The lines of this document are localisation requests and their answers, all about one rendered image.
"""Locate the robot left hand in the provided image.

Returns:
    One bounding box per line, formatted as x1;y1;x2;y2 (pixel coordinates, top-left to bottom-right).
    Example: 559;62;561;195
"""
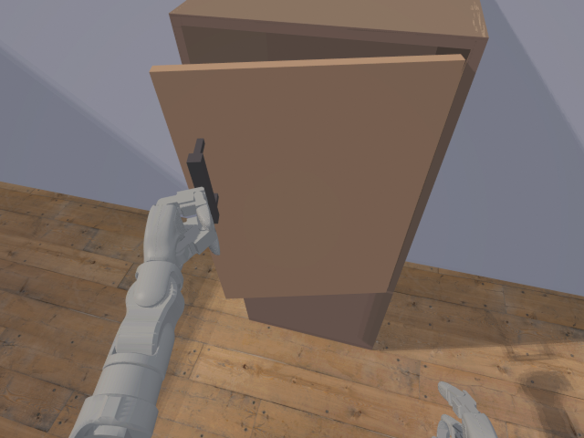
143;187;220;271

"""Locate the handle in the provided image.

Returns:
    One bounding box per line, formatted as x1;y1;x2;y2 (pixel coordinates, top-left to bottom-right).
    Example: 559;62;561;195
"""
186;139;219;224

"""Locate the cupboard door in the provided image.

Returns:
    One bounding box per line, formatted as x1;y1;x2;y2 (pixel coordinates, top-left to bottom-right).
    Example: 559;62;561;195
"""
150;54;465;299

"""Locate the robot right hand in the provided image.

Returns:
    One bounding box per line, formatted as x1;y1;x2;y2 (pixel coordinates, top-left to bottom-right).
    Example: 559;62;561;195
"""
432;381;498;438

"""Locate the robot left forearm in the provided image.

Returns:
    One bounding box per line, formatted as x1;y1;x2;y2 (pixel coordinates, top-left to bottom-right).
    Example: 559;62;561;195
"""
68;260;184;438

